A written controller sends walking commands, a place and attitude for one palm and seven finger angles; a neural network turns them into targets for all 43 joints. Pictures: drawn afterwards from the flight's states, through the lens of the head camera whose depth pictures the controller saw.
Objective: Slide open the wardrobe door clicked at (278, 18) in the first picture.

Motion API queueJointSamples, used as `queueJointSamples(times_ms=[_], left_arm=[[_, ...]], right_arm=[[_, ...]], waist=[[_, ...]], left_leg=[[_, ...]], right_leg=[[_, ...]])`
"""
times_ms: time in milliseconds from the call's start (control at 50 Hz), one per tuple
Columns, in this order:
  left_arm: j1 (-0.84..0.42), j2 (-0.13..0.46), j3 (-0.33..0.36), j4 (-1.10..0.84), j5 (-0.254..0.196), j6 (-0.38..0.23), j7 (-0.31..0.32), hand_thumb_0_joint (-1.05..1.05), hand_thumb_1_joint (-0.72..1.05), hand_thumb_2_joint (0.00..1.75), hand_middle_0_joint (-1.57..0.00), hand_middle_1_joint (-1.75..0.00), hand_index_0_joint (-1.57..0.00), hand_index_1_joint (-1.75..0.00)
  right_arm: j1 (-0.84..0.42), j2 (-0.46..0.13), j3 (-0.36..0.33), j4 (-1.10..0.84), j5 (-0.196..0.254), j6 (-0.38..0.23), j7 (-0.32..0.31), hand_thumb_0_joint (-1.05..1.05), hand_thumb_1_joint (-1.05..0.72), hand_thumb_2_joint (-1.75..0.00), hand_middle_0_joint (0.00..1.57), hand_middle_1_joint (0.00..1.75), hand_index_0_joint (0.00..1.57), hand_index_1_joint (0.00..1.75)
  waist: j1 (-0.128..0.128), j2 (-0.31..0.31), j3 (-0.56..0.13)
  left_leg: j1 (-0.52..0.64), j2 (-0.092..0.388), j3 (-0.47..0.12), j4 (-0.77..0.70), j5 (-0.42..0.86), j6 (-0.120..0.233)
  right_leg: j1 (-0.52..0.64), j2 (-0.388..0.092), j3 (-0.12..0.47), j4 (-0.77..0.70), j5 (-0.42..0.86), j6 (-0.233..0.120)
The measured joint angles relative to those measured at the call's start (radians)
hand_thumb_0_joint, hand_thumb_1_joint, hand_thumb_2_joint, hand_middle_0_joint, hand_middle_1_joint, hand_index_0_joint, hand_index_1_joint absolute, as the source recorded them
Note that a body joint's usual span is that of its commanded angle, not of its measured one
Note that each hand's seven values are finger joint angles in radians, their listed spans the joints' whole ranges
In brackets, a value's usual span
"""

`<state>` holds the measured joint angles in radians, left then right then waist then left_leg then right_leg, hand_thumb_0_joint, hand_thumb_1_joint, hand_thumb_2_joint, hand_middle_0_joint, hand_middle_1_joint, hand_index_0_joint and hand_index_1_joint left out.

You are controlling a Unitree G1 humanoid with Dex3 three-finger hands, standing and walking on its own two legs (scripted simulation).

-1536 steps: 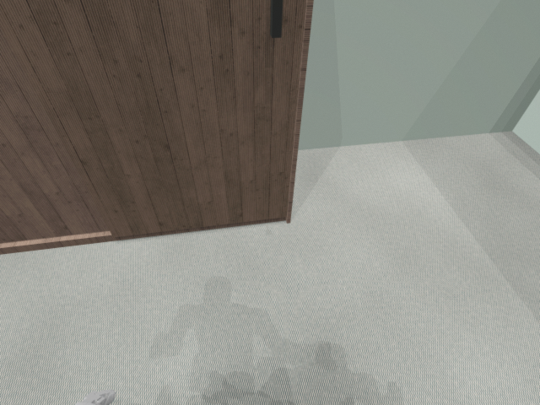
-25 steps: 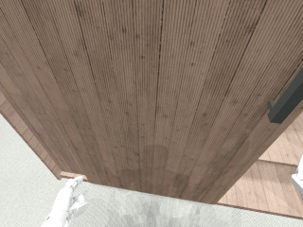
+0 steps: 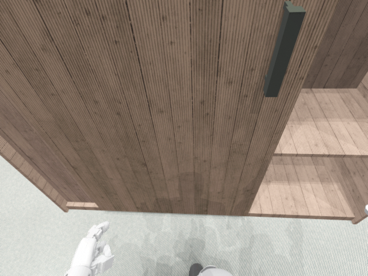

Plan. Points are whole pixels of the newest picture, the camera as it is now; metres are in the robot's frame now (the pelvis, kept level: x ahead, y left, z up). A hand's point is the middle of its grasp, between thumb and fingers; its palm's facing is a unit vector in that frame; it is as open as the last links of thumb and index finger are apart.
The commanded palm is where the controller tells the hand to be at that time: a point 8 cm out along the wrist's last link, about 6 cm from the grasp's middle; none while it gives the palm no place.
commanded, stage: step back with the hand held close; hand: right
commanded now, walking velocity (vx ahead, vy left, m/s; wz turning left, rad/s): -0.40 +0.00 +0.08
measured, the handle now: (278, 52) +0.50 -0.20 +0.24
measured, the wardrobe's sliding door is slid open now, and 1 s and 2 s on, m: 0.56 0.56 0.56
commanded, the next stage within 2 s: stop stepping back and stand still in 0.12 s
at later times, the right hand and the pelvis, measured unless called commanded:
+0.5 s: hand out of the picture +0.10 -0.41 +0.18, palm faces +0.46 +0.86 -0.22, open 7.4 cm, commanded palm +0.00 -0.43 +0.19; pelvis -0.15 -0.13 +0.00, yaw +2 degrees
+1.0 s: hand out of the picture +0.00 -0.44 +0.21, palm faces +0.29 +0.90 -0.33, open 7.4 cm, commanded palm -0.06 -0.51 +0.19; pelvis -0.21 -0.22 +0.02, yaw +3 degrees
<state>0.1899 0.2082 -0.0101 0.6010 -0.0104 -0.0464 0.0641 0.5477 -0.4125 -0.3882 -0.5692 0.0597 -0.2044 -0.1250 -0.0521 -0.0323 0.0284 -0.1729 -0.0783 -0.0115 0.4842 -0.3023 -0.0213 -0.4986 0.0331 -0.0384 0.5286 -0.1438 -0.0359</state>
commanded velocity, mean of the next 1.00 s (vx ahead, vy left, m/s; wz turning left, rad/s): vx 0.08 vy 0.18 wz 0.02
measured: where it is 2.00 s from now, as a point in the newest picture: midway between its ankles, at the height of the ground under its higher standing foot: outside the picture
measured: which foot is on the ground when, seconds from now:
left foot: down 0.00-0.06, up 0.08-0.24, down 0.26-0.36, up 0.38-0.60, down 0.62-0.72, up 0.74-1.00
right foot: down 0.00-0.22, up 0.24-0.34, down 0.36-0.54, up 0.56-0.70, down 0.72-1.00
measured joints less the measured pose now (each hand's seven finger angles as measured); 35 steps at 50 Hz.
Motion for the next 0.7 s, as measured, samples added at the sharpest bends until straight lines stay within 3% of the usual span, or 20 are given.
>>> queueJointSamples(times_ms=[60,120,140,180,220,240,260,300,340,360,400,440,500,540,560,580,620,660,680,700], left_arm=[[0.005,0.0,-0.004,0.008,0.004,-0.009,0.011,0.01,0.9,0.9,-0.2,-0.3,-0.2,-0.3],[-0.024,0.002,0.004,0.004,0.018,-0.026,0.017,0.01,0.9,0.9,-0.2,-0.3,-0.2,-0.3],[-0.034,0.001,0.011,0.002,0.024,-0.03,0.013,0.01,0.9,0.9,-0.2,-0.3,-0.2,-0.3],[-0.041,-0.006,0.027,-0.008,0.029,-0.034,-0.004,0.01,0.9,0.9,-0.2,-0.3,-0.2,-0.3],[-0.029,-0.003,0.036,-0.03,0.011,-0.041,-0.025,0.01,0.9,0.9,-0.2,-0.3,-0.2,-0.3],[-0.027,-0.005,0.032,-0.041,-0.004,-0.048,-0.035,0.01,0.9,0.9,-0.2,-0.3,-0.2,-0.3],[-0.038,-0.005,0.026,-0.049,-0.012,-0.052,-0.046,0.01,0.9,0.9,-0.2,-0.3,-0.2,-0.3],[-0.054,0.004,0.037,-0.028,-0.005,-0.052,-0.065,0.01,0.9,0.9,-0.2,-0.3,-0.2,-0.3],[-0.019,-0.01,0.033,-0.008,0.006,-0.043,-0.06,0.01,0.9,0.9,-0.2,-0.3,-0.2,-0.3],[0.001,-0.01,0.027,-0.006,0.002,-0.045,-0.05,0.01,0.9,0.9,-0.2,-0.3,-0.2,-0.3],[-0.005,-0.027,0.025,0.019,0.006,-0.057,-0.032,0.01,0.9,0.9,-0.2,-0.3,-0.2,-0.3],[-0.014,-0.065,0.015,0.05,0.016,-0.074,-0.031,0.01,0.91,0.9,-0.2,-0.3,-0.2,-0.3],[0.021,-0.126,-0.002,0.06,0.024,-0.074,-0.066,0.01,0.91,0.9,-0.2,-0.3,-0.2,-0.3],[0.073,-0.137,0.004,0.041,0.029,-0.078,-0.085,0.01,0.9,0.9,-0.2,-0.3,-0.2,-0.3],[0.107,-0.131,0.011,0.022,0.024,-0.082,-0.093,0.01,0.9,0.9,-0.2,-0.3,-0.2,-0.3],[0.136,-0.127,0.011,0.005,0.009,-0.085,-0.098,0.01,0.9,0.9,-0.2,-0.3,-0.2,-0.3],[0.163,-0.115,0.006,-0.014,-0.011,-0.074,-0.1,0.01,0.9,0.9,-0.21,-0.31,-0.21,-0.3],[0.128,-0.082,0.014,-0.002,0.014,-0.054,-0.082,0.01,0.9,0.9,-0.21,-0.31,-0.21,-0.3],[0.108,-0.065,0.019,0.004,0.029,-0.047,-0.071,0.01,0.9,0.9,-0.21,-0.31,-0.21,-0.3],[0.097,-0.045,0.031,0.007,0.031,-0.048,-0.066,0.01,0.9,0.9,-0.21,-0.31,-0.2,-0.3]], right_arm=[[-0.039,-0.005,0.005,0.005,-0.007,-0.005,-0.003,0.01,-0.89,-0.9,0.21,0.31,0.21,0.3],[-0.139,-0.012,-0.015,0.059,-0.023,-0.01,0.001,0.01,-0.89,-0.9,0.21,0.31,0.21,0.3],[-0.174,-0.017,-0.022,0.08,-0.024,-0.01,0.005,0.01,-0.89,-0.9,0.21,0.31,0.21,0.3],[-0.22,-0.032,-0.031,0.098,-0.017,-0.004,0.012,0.01,-0.89,-0.9,0.21,0.31,0.21,0.3],[-0.211,-0.054,-0.037,0.064,-0.003,-0.008,0.011,0.01,-0.89,-0.9,0.21,0.31,0.21,0.3],[-0.175,-0.077,-0.056,0.02,0.004,-0.02,0.005,0.01,-0.89,-0.9,0.21,0.31,0.21,0.3],[-0.122,-0.096,-0.091,-0.035,0.005,-0.04,-0.002,0.01,-0.89,-0.9,0.21,0.31,0.21,0.3],[-0.046,-0.062,-0.101,-0.114,0.003,-0.066,0.013,0.01,-0.89,-0.9,0.21,0.31,0.21,0.3],[-0.051,-0.052,-0.075,-0.133,-0.005,-0.064,0.033,0.01,-0.89,-0.9,0.21,0.31,0.21,0.3],[-0.082,-0.05,-0.065,-0.128,-0.008,-0.058,0.037,0.01,-0.89,-0.9,0.21,0.31,0.21,0.3],[-0.188,-0.032,-0.062,-0.065,-0.015,-0.049,0.024,0.01,-0.89,-0.9,0.21,0.31,0.21,0.3],[-0.26,-0.022,-0.08,0.02,-0.017,-0.031,0.007,0.01,-0.89,-0.9,0.21,0.31,0.21,0.3],[-0.272,-0.012,-0.087,0.045,-0.001,0.039,-0.002,0.01,-0.89,-0.9,0.21,0.31,0.21,0.3],[-0.209,0.007,-0.052,-0.005,0.009,0.06,-0.001,0.01,-0.89,-0.9,0.2,0.31,0.21,0.3],[-0.159,0.002,-0.028,-0.043,0.005,0.053,0.001,0.01,-0.89,-0.9,0.2,0.31,0.21,0.3],[-0.091,-0.029,-0.021,-0.099,-0.004,0.038,0.0,0.02,-0.89,-0.9,0.2,0.31,0.21,0.3],[0.055,-0.086,-0.065,-0.214,0.003,0.003,0.013,0.01,-0.9,-0.9,0.2,0.31,0.2,0.3],[0.085,-0.118,-0.114,-0.26,0.011,-0.032,0.036,0.01,-0.89,-0.9,0.21,0.31,0.21,0.3],[0.057,-0.141,-0.132,-0.238,0.002,-0.057,0.033,0.01,-0.89,-0.9,0.21,0.31,0.21,0.3],[-0.007,-0.158,-0.132,-0.199,-0.005,-0.066,0.029,0.01,-0.89,-0.9,0.21,0.31,0.21,0.3]], waist=[[0.006,0.006,-0.007],[0.019,-0.004,0.011],[0.026,-0.011,0.018],[0.039,-0.017,0.023],[0.047,-0.011,0.009],[0.033,0.027,-0.003],[-0.005,0.081,-0.008],[-0.024,0.072,0.0],[-0.011,0.094,-0.022],[-0.004,0.101,-0.032],[-0.004,0.118,0.012],[0.005,0.118,0.055],[0.035,0.118,0.087],[0.056,0.084,0.08],[0.071,0.066,0.064],[0.073,0.094,0.039],[0.036,0.205,-0.026],[-0.008,0.212,-0.034],[0.003,0.189,-0.031],[0.024,0.153,-0.027]], left_leg=[[0.005,-0.007,0.0,0.041,-0.021,-0.009],[-0.061,-0.036,-0.017,0.227,-0.117,0.019],[-0.083,-0.05,-0.013,0.308,-0.143,0.03],[-0.092,-0.065,0.018,0.39,-0.191,0.056],[-0.051,-0.049,0.071,0.29,-0.227,0.098],[-0.032,-0.009,0.064,0.179,-0.23,0.137],[-0.045,0.044,0.021,0.099,-0.166,0.159],[-0.106,0.049,-0.006,0.182,-0.073,0.061],[-0.132,0.077,-0.004,0.239,-0.1,-0.001],[-0.155,0.092,0.0,0.279,-0.123,0.001],[-0.218,0.088,-0.043,0.439,-0.225,0.015],[-0.281,0.038,-0.076,0.588,-0.218,0.025],[-0.31,-0.018,-0.034,0.646,-0.177,0.039],[-0.253,-0.038,0.061,0.518,-0.186,0.062],[-0.201,-0.034,0.115,0.4,-0.207,0.105],[-0.162,-0.003,0.116,0.289,-0.19,0.166],[-0.119,0.092,0.004,0.103,-0.151,0.248],[-0.203,0.125,-0.045,0.17,-0.039,0.074],[-0.238,0.132,-0.038,0.237,-0.043,-0.018],[-0.264,0.14,-0.008,0.302,-0.077,-0.048]], right_leg=[[0.02,-0.007,-0.006,-0.003,0.098,-0.045],[0.03,-0.011,-0.012,-0.055,0.166,-0.115],[0.033,-0.015,-0.011,-0.086,0.176,-0.105],[0.036,-0.027,-0.022,-0.165,0.184,-0.009],[-0.008,-0.027,-0.059,-0.161,0.084,0.075],[-0.074,-0.004,-0.069,-0.032,-0.025,0.104],[-0.145,0.02,-0.051,0.188,-0.126,0.116],[-0.186,0.012,0.053,0.572,-0.248,0.112],[-0.075,-0.016,0.091,0.515,-0.268,0.087],[-0.004,-0.029,0.108,0.39,-0.254,0.07],[-0.001,0.0,0.087,0.382,-0.234,-0.007],[0.021,0.0,0.073,0.332,-0.192,-0.02],[0.108,-0.014,0.077,0.114,-0.072,0.13],[0.155,-0.038,0.074,-0.033,-0.058,0.233],[0.124,-0.035,0.061,0.001,-0.148,0.256],[0.043,0.006,0.042,0.205,-0.264,0.187],[-0.107,0.086,0.006,0.671,-0.368,-0.042],[-0.111,0.024,0.04,0.818,-0.378,-0.037],[-0.069,-0.017,0.075,0.714,-0.332,0.012],[-0.021,-0.057,0.102,0.556,-0.284,0.035]])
